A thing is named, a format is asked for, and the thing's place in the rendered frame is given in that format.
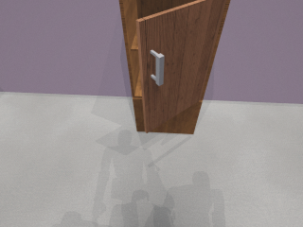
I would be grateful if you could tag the cupboard door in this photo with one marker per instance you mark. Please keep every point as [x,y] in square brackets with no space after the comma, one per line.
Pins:
[186,36]

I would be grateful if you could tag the handle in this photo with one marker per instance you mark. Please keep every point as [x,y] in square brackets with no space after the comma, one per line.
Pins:
[159,68]

